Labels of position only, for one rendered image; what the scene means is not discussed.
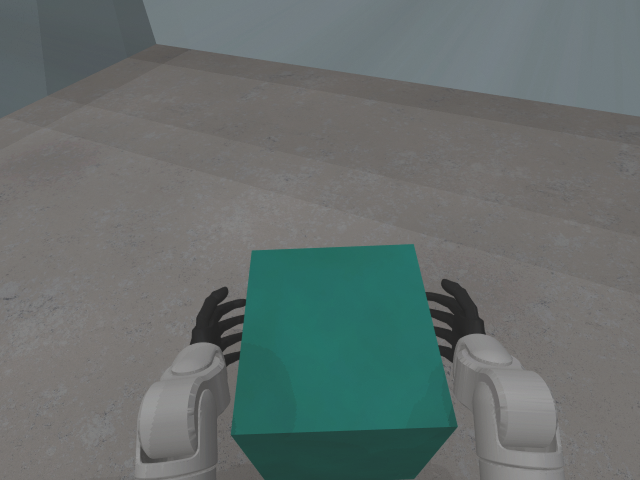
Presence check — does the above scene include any robot right hand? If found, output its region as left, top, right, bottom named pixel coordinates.
left=425, top=279, right=486, bottom=363

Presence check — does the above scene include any right robot forearm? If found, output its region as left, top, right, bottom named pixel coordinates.
left=453, top=334, right=565, bottom=480

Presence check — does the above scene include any left robot forearm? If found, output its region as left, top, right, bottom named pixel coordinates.
left=134, top=342, right=231, bottom=480

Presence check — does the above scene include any robot left hand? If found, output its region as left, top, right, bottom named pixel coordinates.
left=190, top=287, right=246, bottom=367

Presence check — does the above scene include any carton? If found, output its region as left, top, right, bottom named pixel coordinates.
left=231, top=244, right=458, bottom=480

